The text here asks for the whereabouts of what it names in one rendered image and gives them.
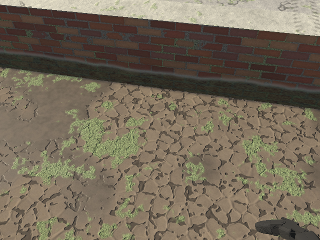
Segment robot right hand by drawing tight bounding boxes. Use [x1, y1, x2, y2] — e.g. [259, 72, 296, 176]
[255, 217, 320, 240]

